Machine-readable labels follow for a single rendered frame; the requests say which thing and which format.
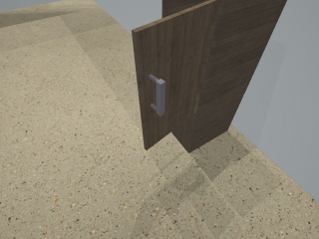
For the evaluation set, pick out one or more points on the cupboard door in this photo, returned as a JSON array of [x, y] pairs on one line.
[[172, 49]]

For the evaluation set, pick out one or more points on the handle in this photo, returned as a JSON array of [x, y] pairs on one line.
[[160, 95]]

